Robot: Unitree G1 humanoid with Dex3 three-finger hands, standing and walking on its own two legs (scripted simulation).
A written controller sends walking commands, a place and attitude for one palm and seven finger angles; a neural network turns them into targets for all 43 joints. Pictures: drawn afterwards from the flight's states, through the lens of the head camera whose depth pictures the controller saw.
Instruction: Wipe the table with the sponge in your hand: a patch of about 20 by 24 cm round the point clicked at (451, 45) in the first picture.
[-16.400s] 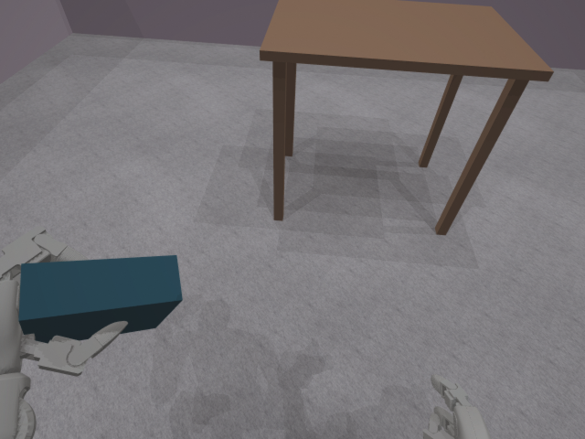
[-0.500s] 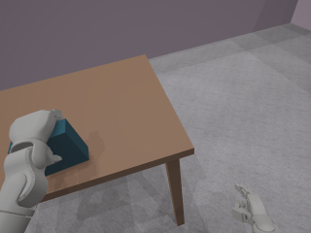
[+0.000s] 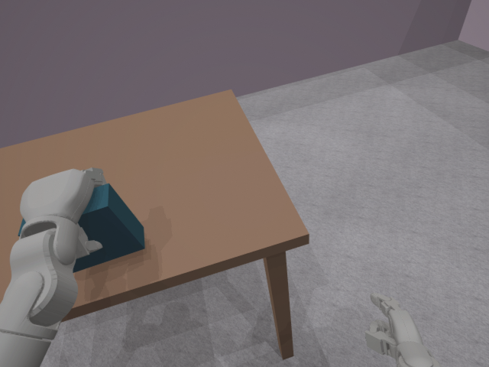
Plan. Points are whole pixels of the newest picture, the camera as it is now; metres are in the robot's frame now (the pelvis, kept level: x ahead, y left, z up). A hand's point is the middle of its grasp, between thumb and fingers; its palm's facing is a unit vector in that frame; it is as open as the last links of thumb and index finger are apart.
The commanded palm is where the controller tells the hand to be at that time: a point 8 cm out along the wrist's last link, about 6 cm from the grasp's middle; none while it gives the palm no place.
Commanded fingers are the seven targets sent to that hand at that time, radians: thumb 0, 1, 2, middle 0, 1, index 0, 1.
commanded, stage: move the sponge above the wiping area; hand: left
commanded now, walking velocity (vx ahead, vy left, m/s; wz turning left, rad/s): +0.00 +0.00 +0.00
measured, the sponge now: (96, 237) +0.27 +0.29 +0.11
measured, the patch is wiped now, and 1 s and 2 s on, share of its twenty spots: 0.00 0.00 0.00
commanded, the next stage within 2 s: lower the sponge onto the table in 0.74 s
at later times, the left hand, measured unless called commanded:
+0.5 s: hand (68, 226) +0.25 +0.30 +0.16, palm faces +0.07 -0.03 -1.00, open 9.2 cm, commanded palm +0.22 +0.30 +0.23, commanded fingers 0.00 0.10 1.30 -1.20 -1.60 -1.20 -1.60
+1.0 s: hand (67, 223) +0.26 +0.31 +0.16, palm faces +0.05 -0.02 -1.00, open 9.2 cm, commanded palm +0.23 +0.31 +0.23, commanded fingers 0.00 0.10 1.30 -1.20 -1.60 -1.20 -1.60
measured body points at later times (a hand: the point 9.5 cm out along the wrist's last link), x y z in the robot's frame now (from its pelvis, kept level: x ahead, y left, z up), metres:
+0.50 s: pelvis -0.02 +0.00 +0.00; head -0.04 -0.06 +0.44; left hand +0.24 +0.29 +0.22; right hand +0.23 -0.20 -0.09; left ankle -0.01 +0.11 -0.74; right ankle +0.01 -0.10 -0.74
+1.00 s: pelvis -0.02 +0.00 +0.00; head -0.03 -0.05 +0.45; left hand +0.25 +0.30 +0.21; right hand +0.21 -0.21 -0.10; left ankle -0.01 +0.11 -0.74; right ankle +0.01 -0.10 -0.74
